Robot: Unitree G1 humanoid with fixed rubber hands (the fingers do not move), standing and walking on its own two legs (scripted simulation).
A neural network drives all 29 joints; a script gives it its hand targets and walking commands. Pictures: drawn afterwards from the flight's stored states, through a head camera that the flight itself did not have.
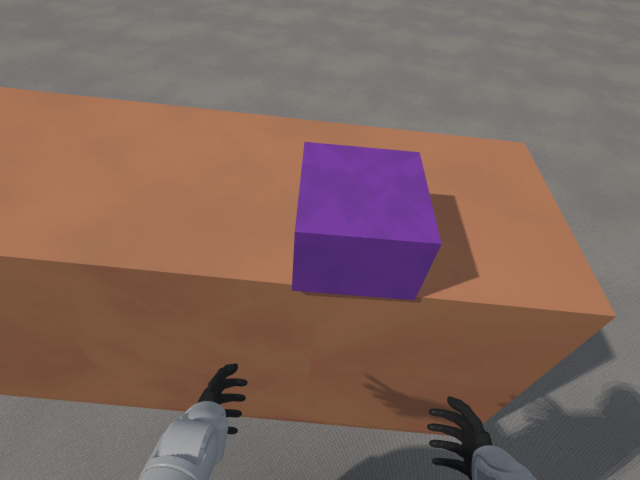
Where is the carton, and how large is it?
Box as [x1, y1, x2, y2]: [292, 142, 440, 299]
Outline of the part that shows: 304,142 294,237 292,290 414,299 440,245 440,239 419,152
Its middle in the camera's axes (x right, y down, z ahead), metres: +0.07 -0.03 +0.66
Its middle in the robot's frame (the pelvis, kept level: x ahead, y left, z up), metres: +0.53 -0.03 +0.01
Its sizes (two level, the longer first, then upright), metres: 0.217 0.204 0.141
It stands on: a pedestal, 0.70 m high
